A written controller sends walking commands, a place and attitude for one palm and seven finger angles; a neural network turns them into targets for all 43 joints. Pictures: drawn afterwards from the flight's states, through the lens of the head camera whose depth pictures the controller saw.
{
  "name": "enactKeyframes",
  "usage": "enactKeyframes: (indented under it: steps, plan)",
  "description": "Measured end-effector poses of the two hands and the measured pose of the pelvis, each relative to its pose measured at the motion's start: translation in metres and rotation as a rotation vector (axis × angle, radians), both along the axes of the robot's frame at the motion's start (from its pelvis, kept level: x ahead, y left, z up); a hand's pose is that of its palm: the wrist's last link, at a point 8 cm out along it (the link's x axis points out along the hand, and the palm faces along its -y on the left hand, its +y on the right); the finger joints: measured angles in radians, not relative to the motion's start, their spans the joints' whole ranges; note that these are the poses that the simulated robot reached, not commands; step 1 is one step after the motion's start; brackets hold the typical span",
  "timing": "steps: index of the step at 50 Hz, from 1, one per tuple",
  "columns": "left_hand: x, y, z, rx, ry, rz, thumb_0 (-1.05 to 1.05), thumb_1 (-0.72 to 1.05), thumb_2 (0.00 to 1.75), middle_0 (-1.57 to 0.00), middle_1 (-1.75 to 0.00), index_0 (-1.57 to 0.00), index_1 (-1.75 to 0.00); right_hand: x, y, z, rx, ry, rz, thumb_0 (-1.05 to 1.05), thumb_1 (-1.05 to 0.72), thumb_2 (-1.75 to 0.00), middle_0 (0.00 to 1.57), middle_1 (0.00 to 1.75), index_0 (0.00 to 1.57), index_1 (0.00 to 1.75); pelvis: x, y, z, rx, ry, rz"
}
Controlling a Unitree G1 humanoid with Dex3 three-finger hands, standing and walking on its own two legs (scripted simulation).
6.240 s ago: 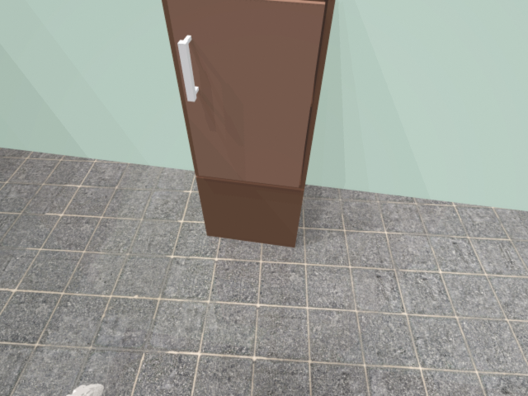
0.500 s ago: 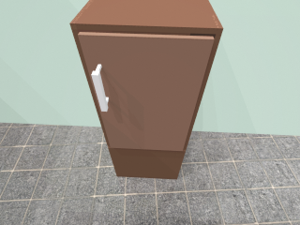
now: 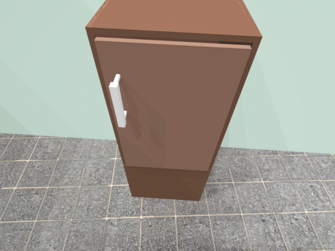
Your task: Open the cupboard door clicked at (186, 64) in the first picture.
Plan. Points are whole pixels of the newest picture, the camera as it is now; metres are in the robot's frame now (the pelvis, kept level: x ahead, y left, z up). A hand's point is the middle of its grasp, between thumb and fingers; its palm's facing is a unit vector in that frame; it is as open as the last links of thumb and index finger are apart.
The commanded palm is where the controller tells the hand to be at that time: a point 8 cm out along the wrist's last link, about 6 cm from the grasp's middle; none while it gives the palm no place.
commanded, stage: look again from close up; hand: left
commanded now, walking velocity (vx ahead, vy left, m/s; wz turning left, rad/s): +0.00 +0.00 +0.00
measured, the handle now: (120, 102) +0.49 +0.17 +0.07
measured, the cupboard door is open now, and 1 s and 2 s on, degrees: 0 0 0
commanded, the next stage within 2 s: shuffle to correct the standing spot in 0.40 s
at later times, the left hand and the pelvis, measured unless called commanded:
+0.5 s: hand out of the picture +0.02 +0.19 -0.17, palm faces +0.00 -0.98 -0.21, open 7.4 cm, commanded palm none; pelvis +0.00 +0.00 +0.00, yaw +0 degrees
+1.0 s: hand out of the picture -0.01 +0.15 -0.17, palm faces +0.02 -0.98 -0.20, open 7.4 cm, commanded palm none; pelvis -0.03 -0.03 +0.00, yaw +0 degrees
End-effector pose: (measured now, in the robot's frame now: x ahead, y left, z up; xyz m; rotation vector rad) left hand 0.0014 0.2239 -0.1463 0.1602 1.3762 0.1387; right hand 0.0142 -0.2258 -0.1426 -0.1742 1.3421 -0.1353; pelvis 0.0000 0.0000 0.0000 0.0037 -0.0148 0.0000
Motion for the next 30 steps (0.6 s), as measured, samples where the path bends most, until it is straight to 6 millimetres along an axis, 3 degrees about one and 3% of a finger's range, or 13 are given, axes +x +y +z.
enactKeyframes:
  steps: [12,30]
  plan:
    - [0.005,0.005,0.000,0.003,-0.002,0.000,0.00,0.91,0.90,-0.20,-0.30,-0.20,-0.30,0.017,-0.001,0.003,-0.012,-0.031,0.011,0.00,-0.91,-0.90,0.20,0.30,0.20,0.30,0.002,0.001,0.001,0.000,0.000,-0.003]
    - [0.016,0.013,0.005,0.028,-0.019,-0.012,0.00,0.91,0.90,-0.20,-0.30,-0.20,-0.30,0.006,-0.005,0.003,-0.012,0.001,-0.003,0.00,-0.90,-0.90,0.20,0.30,0.20,0.30,0.001,-0.001,0.003,0.005,0.003,-0.005]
